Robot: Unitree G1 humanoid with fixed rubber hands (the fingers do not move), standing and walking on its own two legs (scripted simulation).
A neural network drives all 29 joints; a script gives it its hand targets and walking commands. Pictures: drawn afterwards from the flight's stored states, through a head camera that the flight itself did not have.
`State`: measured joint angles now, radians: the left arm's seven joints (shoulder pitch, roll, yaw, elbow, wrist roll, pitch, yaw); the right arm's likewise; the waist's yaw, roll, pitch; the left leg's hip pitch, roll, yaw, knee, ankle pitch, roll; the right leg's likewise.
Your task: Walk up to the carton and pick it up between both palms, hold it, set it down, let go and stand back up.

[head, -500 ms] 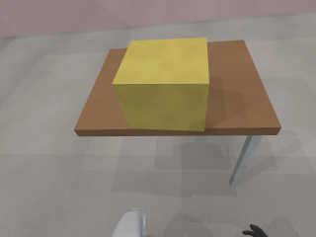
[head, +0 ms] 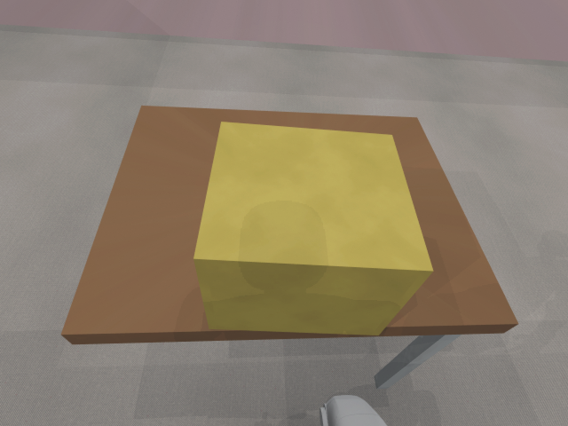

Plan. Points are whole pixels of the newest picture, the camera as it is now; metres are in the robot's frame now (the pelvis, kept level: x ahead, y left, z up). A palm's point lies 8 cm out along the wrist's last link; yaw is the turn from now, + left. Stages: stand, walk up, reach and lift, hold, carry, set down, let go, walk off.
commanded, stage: walk up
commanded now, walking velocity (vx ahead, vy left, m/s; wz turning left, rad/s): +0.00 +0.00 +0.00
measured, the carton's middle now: (301, 230) +0.42 -0.05 -0.01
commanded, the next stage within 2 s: none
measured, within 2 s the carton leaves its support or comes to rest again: neither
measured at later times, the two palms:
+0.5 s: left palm out of the picture +0.05 +0.17 -0.14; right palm out of the picture +0.04 -0.29 -0.17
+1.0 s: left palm out of the picture -0.12 +0.17 -0.14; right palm out of the picture -0.24 -0.27 -0.14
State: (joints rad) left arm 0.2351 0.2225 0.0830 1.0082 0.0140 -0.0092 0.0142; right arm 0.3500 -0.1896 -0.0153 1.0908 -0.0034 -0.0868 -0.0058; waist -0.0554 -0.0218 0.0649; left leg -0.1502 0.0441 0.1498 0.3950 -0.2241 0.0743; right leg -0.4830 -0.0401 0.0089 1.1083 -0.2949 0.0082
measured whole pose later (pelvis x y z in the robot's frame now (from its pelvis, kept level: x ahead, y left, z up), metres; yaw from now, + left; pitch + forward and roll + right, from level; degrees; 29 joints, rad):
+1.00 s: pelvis -0.13 -0.06 +0.00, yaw +2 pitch -1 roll -4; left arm 0.32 0.15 0.08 1.02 0.02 0.06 -0.01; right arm 0.52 -0.15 -0.03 1.21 -0.01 0.06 -0.05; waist -0.01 0.08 -0.10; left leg -0.09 0.06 0.03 0.36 -0.25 0.04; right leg -0.43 0.08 0.03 1.06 -0.35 0.01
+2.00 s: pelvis +0.06 +0.02 +0.00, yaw -1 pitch -2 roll -3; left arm 0.18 0.21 0.06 0.99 0.00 0.00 0.01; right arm 0.39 -0.14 0.02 1.09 0.00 -0.08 -0.02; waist -0.04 -0.01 0.10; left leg -0.13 0.01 0.18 0.36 -0.21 0.09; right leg -0.46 -0.03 -0.01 0.98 -0.27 -0.01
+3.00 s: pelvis -0.06 -0.06 -0.01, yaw -1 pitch -1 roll +0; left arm 0.29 0.17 0.03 1.02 0.02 0.04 0.02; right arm 0.36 -0.15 -0.04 1.11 0.00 0.04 -0.03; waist 0.03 -0.02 -0.02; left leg -0.11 -0.03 0.02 0.40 -0.32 0.04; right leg -0.31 -0.02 -0.11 0.51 -0.29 -0.01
